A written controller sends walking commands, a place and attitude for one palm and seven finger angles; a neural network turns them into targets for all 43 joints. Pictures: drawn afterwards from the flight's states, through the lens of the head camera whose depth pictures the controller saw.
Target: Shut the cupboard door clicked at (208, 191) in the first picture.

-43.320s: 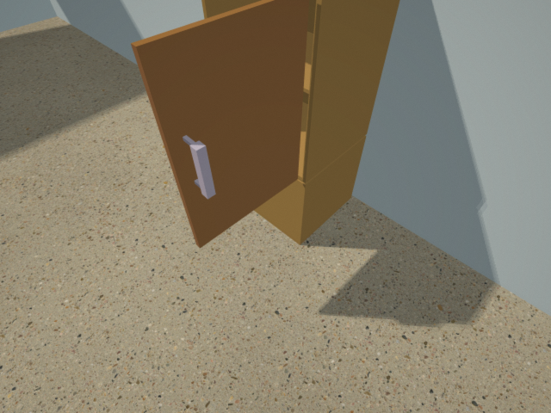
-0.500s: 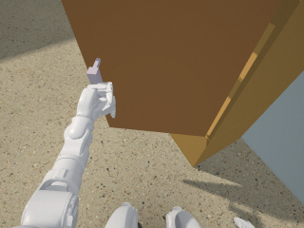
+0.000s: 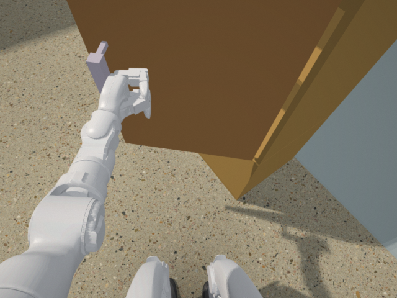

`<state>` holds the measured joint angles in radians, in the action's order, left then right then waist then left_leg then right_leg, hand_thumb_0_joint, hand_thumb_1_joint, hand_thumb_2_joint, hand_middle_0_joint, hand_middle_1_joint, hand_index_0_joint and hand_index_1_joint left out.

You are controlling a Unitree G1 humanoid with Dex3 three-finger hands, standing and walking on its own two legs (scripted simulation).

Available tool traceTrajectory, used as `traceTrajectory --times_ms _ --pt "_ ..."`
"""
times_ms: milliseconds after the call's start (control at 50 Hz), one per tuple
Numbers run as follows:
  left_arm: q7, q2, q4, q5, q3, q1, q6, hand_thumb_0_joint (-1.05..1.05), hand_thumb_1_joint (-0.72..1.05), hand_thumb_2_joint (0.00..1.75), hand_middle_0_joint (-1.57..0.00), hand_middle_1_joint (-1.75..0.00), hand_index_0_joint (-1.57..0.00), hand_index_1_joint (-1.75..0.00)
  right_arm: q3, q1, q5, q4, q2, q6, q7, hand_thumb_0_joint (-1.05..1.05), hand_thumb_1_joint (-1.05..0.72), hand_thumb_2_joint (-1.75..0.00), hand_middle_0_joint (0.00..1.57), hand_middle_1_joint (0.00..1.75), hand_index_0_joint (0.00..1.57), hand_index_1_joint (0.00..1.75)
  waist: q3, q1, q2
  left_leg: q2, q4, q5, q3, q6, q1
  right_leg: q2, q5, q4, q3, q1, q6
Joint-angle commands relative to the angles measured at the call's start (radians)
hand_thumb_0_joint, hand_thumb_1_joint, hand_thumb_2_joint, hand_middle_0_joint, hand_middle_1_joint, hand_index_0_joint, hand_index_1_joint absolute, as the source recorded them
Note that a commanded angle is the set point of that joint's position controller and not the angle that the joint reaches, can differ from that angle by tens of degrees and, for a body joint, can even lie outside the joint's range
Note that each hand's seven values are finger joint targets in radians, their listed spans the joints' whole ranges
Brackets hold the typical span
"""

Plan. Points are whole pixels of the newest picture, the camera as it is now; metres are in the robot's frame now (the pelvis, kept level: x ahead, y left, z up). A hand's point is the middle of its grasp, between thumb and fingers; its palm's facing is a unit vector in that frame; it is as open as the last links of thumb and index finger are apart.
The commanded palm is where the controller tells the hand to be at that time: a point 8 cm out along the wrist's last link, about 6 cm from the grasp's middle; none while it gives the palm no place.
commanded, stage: push the door shut along its arc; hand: left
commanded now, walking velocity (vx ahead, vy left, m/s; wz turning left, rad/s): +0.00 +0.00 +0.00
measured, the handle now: (109, 80) +0.55 +0.14 +0.07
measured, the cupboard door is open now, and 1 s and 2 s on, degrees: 47 31 27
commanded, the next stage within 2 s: pull the fist back off the door in 0.92 s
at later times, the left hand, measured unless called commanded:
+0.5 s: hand (157, 82) +0.54 +0.04 +0.08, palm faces -0.38 -0.92 -0.05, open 3.1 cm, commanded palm +0.55 +0.08 +0.07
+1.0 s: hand (170, 66) +0.58 +0.01 +0.08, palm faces -0.46 -0.89 -0.04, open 3.3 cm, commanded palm +0.60 +0.03 +0.07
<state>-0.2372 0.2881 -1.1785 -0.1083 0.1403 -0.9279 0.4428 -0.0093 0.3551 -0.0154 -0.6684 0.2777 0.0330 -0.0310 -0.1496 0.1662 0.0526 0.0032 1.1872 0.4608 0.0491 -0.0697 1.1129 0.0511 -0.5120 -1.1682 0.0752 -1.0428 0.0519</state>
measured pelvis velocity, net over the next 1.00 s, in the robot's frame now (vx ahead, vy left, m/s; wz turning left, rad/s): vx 0.01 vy -0.01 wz -0.02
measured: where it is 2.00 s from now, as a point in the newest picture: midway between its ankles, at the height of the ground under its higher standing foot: outside the picture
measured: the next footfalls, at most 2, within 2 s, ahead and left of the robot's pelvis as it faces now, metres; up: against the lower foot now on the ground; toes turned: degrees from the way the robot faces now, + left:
none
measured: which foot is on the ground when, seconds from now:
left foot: down 0.00-1.00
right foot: down 0.00-1.00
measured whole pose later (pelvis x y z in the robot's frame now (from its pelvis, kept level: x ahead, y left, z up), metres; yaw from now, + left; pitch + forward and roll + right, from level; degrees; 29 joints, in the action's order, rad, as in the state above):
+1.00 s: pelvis +0.01 -0.01 -0.04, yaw -1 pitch +31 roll -4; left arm -0.36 0.46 -1.35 -0.05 0.12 -1.39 0.22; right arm -0.03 0.38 0.03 -0.72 0.27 0.09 -0.01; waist -0.14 0.27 0.07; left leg 0.03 1.35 0.52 0.01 -0.06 1.38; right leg 0.07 -0.56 -1.30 0.12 -1.29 0.07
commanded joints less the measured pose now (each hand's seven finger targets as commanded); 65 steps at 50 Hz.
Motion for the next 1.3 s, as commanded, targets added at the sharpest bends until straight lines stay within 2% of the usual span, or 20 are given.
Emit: traceTrajectory --times_ms 0,60,140,240,320,380,440,540,580,640,760,920,1000,1020,1040,1080,1120,1160,1220,1280 --pt "-0.003 0.206 0.199 -0.009 0.069 -0.515 0.065 0.00 0.90 0.90 -1.30 -1.50 -1.30 -1.50 0.059 0.148 0.004 0.068 0.173 0.015 0.002 0.00 -0.90 -0.90 0.20 0.30 0.20 0.30 -0.476 0.029 0.027 0.018 -0.115 -0.223 -0.164 0.027 -0.420 -0.004 0.217 0.158 -0.081 0.078 -0.011" --pt "-0.024 0.180 0.196 -0.004 0.045 -0.528 0.059 0.00 0.90 0.90 -1.30 -1.50 -1.30 -1.50 0.059 0.164 0.005 0.075 0.170 0.009 -0.003 0.00 -0.90 -0.90 0.20 0.30 0.20 0.30 -0.504 0.034 0.059 0.018 -0.102 -0.278 -0.170 0.028 -0.446 -0.002 0.258 0.142 -0.078 0.061 -0.010" --pt "-0.041 0.203 0.147 0.001 0.061 -0.516 0.015 0.00 0.90 0.90 -1.30 -1.50 -1.30 -1.50 0.061 0.183 0.001 0.074 0.177 -0.008 -0.005 0.00 -0.90 -0.90 0.20 0.30 0.20 0.30 -0.465 0.051 0.000 0.020 -0.093 -0.261 -0.153 0.021 -0.385 0.002 0.268 0.159 -0.087 0.088 -0.018" --pt "-0.059 0.235 0.136 -0.001 0.066 -0.610 -0.010 0.00 0.90 0.90 -1.30 -1.50 -1.30 -1.50 0.056 0.195 -0.001 0.066 0.175 -0.012 0.004 0.00 -0.90 -0.90 0.20 0.30 0.20 0.30 -0.452 0.079 -0.012 0.016 -0.067 -0.235 -0.140 0.011 -0.318 0.003 0.264 0.168 -0.104 0.103 -0.022" --pt "-0.076 0.223 0.140 -0.003 0.036 -0.712 -0.018 0.00 0.90 0.90 -1.30 -1.50 -1.30 -1.50 0.054 0.204 0.003 0.048 0.178 -0.002 0.009 0.00 -0.90 -0.90 0.20 0.30 0.20 0.30 -0.465 0.108 0.027 0.019 -0.042 -0.236 -0.148 0.008 -0.329 0.004 0.251 0.159 -0.104 0.055 -0.022" --pt "-0.093 0.217 0.163 -0.007 0.025 -0.743 -0.018 0.00 0.90 0.90 -1.30 -1.50 -1.30 -1.50 0.057 0.208 0.007 0.041 0.180 0.009 0.008 0.00 -0.90 -0.90 0.20 0.30 0.20 0.30 -0.542 0.100 0.093 0.016 -0.027 -0.288 -0.154 0.011 -0.395 0.005 0.279 0.144 -0.100 0.035 -0.017" --pt "-0.106 0.242 0.126 -0.006 0.038 -0.750 -0.044 0.00 0.90 0.90 -1.30 -1.50 -1.30 -1.50 0.054 0.212 0.008 0.035 0.185 0.010 0.011 0.00 -0.90 -0.90 0.20 0.30 0.20 0.30 -0.525 0.109 0.065 0.016 -0.015 -0.280 -0.150 0.007 -0.354 0.008 0.275 0.147 -0.104 0.046 -0.018" --pt "-0.114 0.205 0.090 0.003 -0.006 -0.830 -0.076 0.00 0.90 0.90 -1.30 -1.50 -1.30 -1.50 0.050 0.212 0.010 0.014 0.187 0.023 0.015 0.00 -0.90 -0.90 0.20 0.30 0.20 0.30 -0.494 0.139 0.085 0.019 0.008 -0.264 -0.156 0.004 -0.330 0.010 0.246 0.137 -0.101 -0.012 -0.020" --pt "-0.118 0.191 0.099 0.003 -0.016 -0.861 -0.079 0.00 0.90 0.90 -1.30 -1.50 -1.30 -1.50 0.052 0.212 0.013 0.008 0.189 0.029 0.018 0.00 -0.90 -0.90 0.20 0.30 0.20 0.30 -0.524 0.147 0.101 0.018 0.018 -0.289 -0.159 0.002 -0.360 0.013 0.256 0.126 -0.094 -0.038 -0.019" --pt "-0.124 0.225 0.066 0.005 0.006 -0.892 -0.100 0.00 0.90 0.90 -1.30 -1.50 -1.30 -1.50 0.047 0.217 0.019 -0.001 0.191 0.037 0.024 0.00 -0.90 -0.90 0.20 0.30 0.20 0.30 -0.509 0.160 0.071 0.018 0.041 -0.262 -0.152 -0.002 -0.291 0.012 0.239 0.123 -0.107 -0.021 -0.022" --pt "-0.143 0.216 0.086 0.017 -0.008 -0.966 -0.118 0.00 0.90 0.90 -1.30 -1.50 -1.30 -1.50 0.048 0.230 0.026 -0.012 0.192 0.053 0.027 0.00 -0.90 -0.90 0.20 0.30 0.20 0.30 -0.573 0.169 0.151 0.018 0.059 -0.326 -0.161 -0.004 -0.359 0.021 0.255 0.087 -0.083 -0.096 -0.016" --pt "-0.139 0.196 0.038 0.041 -0.025 -1.044 -0.171 0.00 0.90 0.90 -1.30 -1.50 -1.30 -1.50 0.045 0.252 0.039 -0.042 0.196 0.063 0.037 0.00 -0.90 -0.90 0.20 0.30 0.20 0.30 -0.558 0.202 0.150 0.024 0.083 -0.320 -0.171 -0.002 -0.359 0.026 0.231 0.074 -0.062 -0.171 -0.018" --pt "-0.147 0.176 0.061 0.052 -0.041 -1.068 -0.181 0.00 0.90 0.90 -1.30 -1.50 -1.30 -1.50 0.050 0.264 0.047 -0.052 0.195 0.069 0.035 0.00 -0.90 -0.90 0.20 0.30 0.20 0.30 -0.623 0.202 0.180 0.022 0.087 -0.387 -0.185 0.000 -0.428 0.033 0.255 0.053 -0.046 -0.202 -0.012" --pt "0.054 0.223 0.084 -0.027 0.173 -1.044 -0.189 0.00 0.90 0.90 -1.30 -1.50 -1.30 -1.50 0.036 0.329 0.057 -0.007 0.167 0.073 0.019 0.00 -0.90 -0.90 0.20 0.30 0.20 0.30 -0.644 0.151 0.213 0.043 0.053 -0.354 -0.204 0.024 -0.408 0.021 0.245 0.054 -0.048 -0.169 -0.007" --pt "0.153 0.158 0.036 0.004 0.128 -0.981 -0.196 0.00 0.90 0.90 -1.30 -1.50 -1.30 -1.50 0.036 0.316 0.066 -0.005 0.162 0.072 -0.005 0.00 -0.90 -0.90 0.20 0.30 0.20 0.30 -0.616 0.153 0.214 0.044 0.034 -0.340 -0.212 0.033 -0.399 0.017 0.231 0.056 -0.052 -0.177 -0.013" --pt "0.267 0.085 0.047 0.015 0.134 -0.917 -0.189 0.00 0.90 0.90 -1.30 -1.50 -1.30 -1.50 0.045 0.326 0.082 0.002 0.159 0.061 -0.035 0.00 -0.90 -0.90 0.20 0.30 0.20 0.30 -0.609 0.149 0.161 0.049 0.022 -0.356 -0.220 0.038 -0.413 0.013 0.241 0.054 -0.044 -0.179 -0.023" --pt "0.403 0.084 0.096 0.058 0.166 -0.892 -0.143 0.00 0.90 0.90 -1.30 -1.50 -1.30 -1.50 0.054 0.337 0.104 0.015 0.154 0.050 -0.064 0.00 -0.90 -0.90 0.20 0.30 0.20 0.30 -0.627 0.130 0.136 0.041 0.014 -0.372 -0.198 0.043 -0.390 0.012 0.276 0.064 -0.045 -0.117 -0.029" --pt "0.524 0.089 0.162 0.150 0.164 -0.897 -0.067 0.00 0.90 0.90 -1.30 -1.50 -1.30 -1.50 0.060 0.337 0.126 0.022 0.149 0.047 -0.092 0.00 -0.90 -0.90 0.20 0.30 0.20 0.30 -0.665 0.118 0.139 0.039 0.031 -0.417 -0.186 0.044 -0.391 0.016 0.321 0.050 -0.046 -0.104 -0.033" --pt "0.571 0.088 0.241 0.267 0.093 -0.900 0.025 0.00 0.90 0.90 -1.30 -1.50 -1.30 -1.50 0.088 0.359 0.136 0.004 0.150 0.024 -0.123 0.00 -0.90 -0.90 0.20 0.30 0.20 0.30 -0.698 0.128 0.134 0.036 0.028 -0.466 -0.173 0.046 -0.439 0.016 0.385 0.061 -0.047 -0.053 -0.035" --pt "0.529 0.108 0.254 0.252 0.096 -0.826 0.055 0.00 0.90 0.90 -1.30 -1.50 -1.30 -1.50 0.100 0.355 0.121 0.013 0.151 0.000 -0.122 0.00 -0.90 -0.90 0.20 0.30 0.20 0.30 -0.734 0.103 0.109 0.021 -0.011 -0.474 -0.154 0.045 -0.464 0.016 0.455 0.091 -0.058 0.073 -0.035"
